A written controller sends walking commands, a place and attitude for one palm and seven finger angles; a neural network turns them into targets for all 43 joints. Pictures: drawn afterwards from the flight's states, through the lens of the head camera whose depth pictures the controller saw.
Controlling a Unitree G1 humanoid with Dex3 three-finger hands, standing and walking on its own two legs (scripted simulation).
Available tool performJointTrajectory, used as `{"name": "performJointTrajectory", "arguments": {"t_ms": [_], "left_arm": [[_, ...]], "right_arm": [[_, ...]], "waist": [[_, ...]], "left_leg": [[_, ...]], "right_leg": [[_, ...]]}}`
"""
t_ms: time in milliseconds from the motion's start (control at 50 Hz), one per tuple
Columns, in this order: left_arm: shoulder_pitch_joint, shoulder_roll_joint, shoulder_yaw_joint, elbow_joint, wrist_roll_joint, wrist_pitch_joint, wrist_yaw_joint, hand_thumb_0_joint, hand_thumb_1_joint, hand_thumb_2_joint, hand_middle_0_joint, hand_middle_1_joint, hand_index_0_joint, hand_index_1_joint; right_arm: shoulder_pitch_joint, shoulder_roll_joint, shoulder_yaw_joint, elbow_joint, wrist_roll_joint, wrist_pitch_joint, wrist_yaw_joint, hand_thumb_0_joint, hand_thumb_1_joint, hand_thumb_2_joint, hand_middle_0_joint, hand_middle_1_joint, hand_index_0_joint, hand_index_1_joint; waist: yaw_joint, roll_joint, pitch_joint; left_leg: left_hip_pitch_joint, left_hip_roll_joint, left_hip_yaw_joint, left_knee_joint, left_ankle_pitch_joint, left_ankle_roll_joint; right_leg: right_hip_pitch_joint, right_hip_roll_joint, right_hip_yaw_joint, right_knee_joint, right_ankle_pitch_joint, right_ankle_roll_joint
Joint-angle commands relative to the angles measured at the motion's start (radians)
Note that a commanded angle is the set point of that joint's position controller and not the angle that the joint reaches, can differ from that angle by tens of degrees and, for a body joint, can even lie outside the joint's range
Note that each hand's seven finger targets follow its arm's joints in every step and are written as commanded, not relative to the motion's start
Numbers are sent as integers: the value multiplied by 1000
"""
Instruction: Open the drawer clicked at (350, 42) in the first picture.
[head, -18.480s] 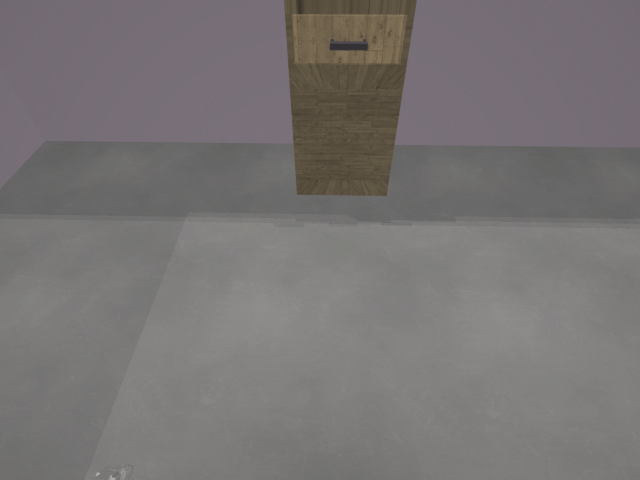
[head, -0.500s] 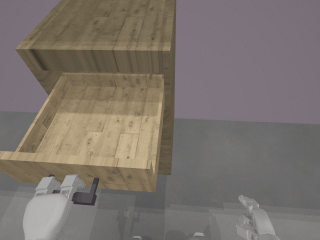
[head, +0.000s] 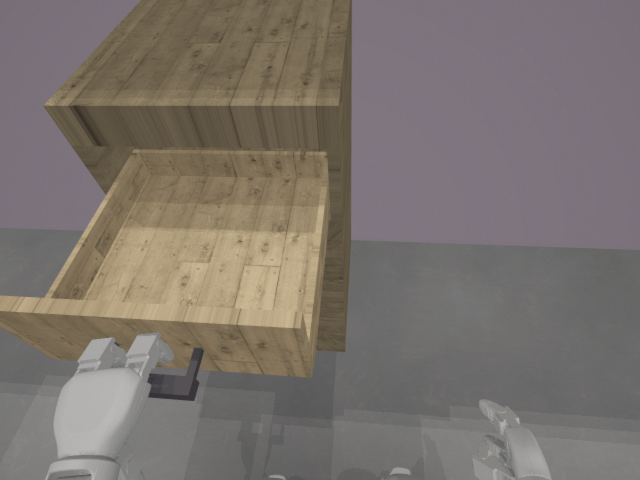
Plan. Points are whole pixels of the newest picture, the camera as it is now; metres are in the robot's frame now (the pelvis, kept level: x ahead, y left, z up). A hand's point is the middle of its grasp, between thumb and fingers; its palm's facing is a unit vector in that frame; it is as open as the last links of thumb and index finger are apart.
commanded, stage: lift the hand off the handle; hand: left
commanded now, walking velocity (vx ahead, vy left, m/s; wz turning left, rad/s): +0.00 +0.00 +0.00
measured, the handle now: (148, 368) +0.24 +0.24 +0.00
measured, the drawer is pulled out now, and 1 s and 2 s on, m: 0.30 0.29 0.29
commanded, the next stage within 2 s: draw the hand back to the body in 1.10 s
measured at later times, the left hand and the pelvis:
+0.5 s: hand (106, 388) +0.20 +0.25 +0.07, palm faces +0.02 -0.10 -0.99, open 13.4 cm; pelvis +0.02 +0.01 +0.02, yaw +0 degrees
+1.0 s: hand (67, 354) +0.21 +0.25 +0.15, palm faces +0.08 -0.10 -0.99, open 13.8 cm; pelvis +0.04 +0.02 +0.04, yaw -1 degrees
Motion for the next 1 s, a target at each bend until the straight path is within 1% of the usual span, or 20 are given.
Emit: {"name": "performJointTrajectory", "arguments": {"t_ms": [0,40,80,140,180,340,440,520,580,600,660,700,740,780,800,820,880,900,940,980], "left_arm": [[-35,211,161,-260,-35,7,41,0,-500,300,-300,-1200,-300,-1200],[-27,186,138,-248,-36,15,28,0,-500,300,-300,-1200,-300,-1200],[-33,195,135,-274,-42,18,13,0,-500,300,-300,-1200,-300,-1200],[-41,173,107,-298,-52,22,-13,0,-500,300,-300,-1200,-300,-1200],[-55,196,118,-313,-55,19,-29,0,-500,300,-300,-1200,-300,-1200],[-38,215,133,-422,-59,4,-63,0,-500,300,-300,-1200,-300,-1200],[-4,185,105,-498,-76,16,-90,0,-500,300,-300,-1200,-300,-1200],[-15,222,136,-522,-78,37,-113,0,-500,300,-300,-1200,-300,-1200],[7,210,121,-574,-92,38,-136,0,-500,300,-300,-1200,-300,-1200],[13,232,145,-582,-100,42,-142,0,-500,300,-300,-1200,-300,-1200],[18,216,124,-574,-101,57,-170,0,-500,300,-300,-1200,-300,-1200],[80,212,133,-561,-114,78,-194,0,-500,300,-300,-1200,-300,-1200],[72,211,116,-595,-124,90,-222,0,-500,300,-300,-1200,-300,-1200],[109,238,136,-639,-131,95,-239,0,-500,300,-300,-1200,-300,-1200],[124,239,143,-662,-138,102,-249,0,-500,300,-300,-1200,-300,-1200],[103,245,139,-674,-132,102,-256,0,-500,300,-300,-1200,-300,-1200],[119,245,149,-713,-142,93,-267,0,-500,300,-300,-1200,-300,-1200],[119,256,170,-729,-151,96,-271,0,-500,300,-300,-1200,-300,-1200],[106,284,197,-739,-152,88,-274,0,-500,300,-300,-1200,-300,-1200],[109,267,177,-750,-157,91,-285,0,-500,300,-300,-1200,-300,-1200]], "right_arm": [[-104,-110,-39,-163,7,-59,-8,0,-900,-900,200,300,200,300],[-107,-108,-38,-161,11,-58,-4,0,-900,-900,200,300,200,300],[-112,-109,-38,-166,14,-61,-2,0,-900,-900,200,300,200,300],[-110,-109,-39,-169,16,-64,0,0,-900,-900,200,300,200,300],[-113,-109,-37,-170,17,-67,-1,0,-900,-900,200,300,200,300],[-110,-101,-33,-174,11,-69,10,0,-900,-900,200,300,200,300],[-112,-97,-32,-187,13,-63,25,0,-900,-900,200,300,200,300],[-116,-95,-24,-188,16,-55,26,0,-900,-900,200,300,200,300],[-117,-93,-21,-199,19,-54,28,0,-900,-900,200,300,200,300],[-124,-94,-21,-201,22,-54,27,0,-900,-900,200,300,200,300],[-121,-94,-16,-197,24,-46,32,0,-900,-900,200,300,200,300],[-141,-94,-12,-207,35,-43,35,0,-900,-900,200,300,200,300],[-138,-97,-9,-210,40,-34,40,0,-900,-900,200,300,200,300],[-135,-102,-7,-225,41,-35,41,0,-900,-900,200,300,200,300],[-152,-107,-1,-237,47,-34,42,0,-900,-900,200,300,200,300],[-130,-102,2,-230,42,-29,44,0,-900,-900,200,300,200,300],[-123,-108,-1,-241,41,-28,45,0,-900,-900,200,300,200,300],[-144,-109,0,-248,48,-28,45,0,-900,-900,200,300,200,300],[-121,-110,-6,-241,43,-24,42,0,-900,-900,200,300,200,300],[-124,-112,-4,-246,45,-21,45,0,-900,-900,200,300,200,300]], "waist": [[1,-31,-166],[0,-39,-133],[5,-16,-129],[0,-38,-125],[5,-35,-104],[23,-5,-117],[25,-3,-113],[30,-21,-94],[37,-9,-101],[41,5,-98],[42,-28,-77],[59,-20,-61],[59,-20,-61],[69,-34,-82],[72,3,-78],[67,-9,-80],[69,-30,-56],[67,-10,-45],[71,-10,-46],[69,-13,-35]], "left_leg": [[90,-50,1,-144,164,46],[94,-48,1,-162,149,45],[113,-46,0,-178,143,45],[152,-41,0,-196,167,48],[161,-41,-3,-212,161,47],[246,-31,-12,-250,265,42],[289,-21,-16,-272,313,38],[303,-19,-18,-292,319,39],[329,-15,-19,-309,358,39],[341,-15,-19,-315,366,36],[342,-12,-18,-332,378,37],[349,-9,-17,-352,401,33],[357,-7,-13,-370,421,33],[374,-4,-7,-376,446,36],[383,-7,-11,-381,457,33],[383,-4,-7,-384,461,34],[402,0,-8,-392,475,37],[409,-1,-16,-394,471,34],[423,1,-10,-398,481,36],[432,1,-11,-408,476,35]], "right_leg": [[210,-10,76,-227,151,11],[204,-9,68,-239,123,14],[215,-11,68,-254,103,13],[227,-10,59,-267,128,15],[235,-14,62,-282,112,16],[281,-12,52,-288,205,9],[300,-11,49,-300,241,9],[330,-15,58,-324,258,13],[362,-19,53,-334,299,14],[373,-18,67,-347,302,11],[389,-22,49,-358,317,18],[423,-20,57,-374,341,14],[446,-23,48,-382,358,19],[480,-26,51,-393,395,24],[489,-24,67,-402,400,20],[487,-27,46,-402,388,24],[488,-30,49,-421,412,29],[489,-25,70,-432,406,22],[496,-30,58,-437,410,25],[492,-32,53,-449,399,29]]}}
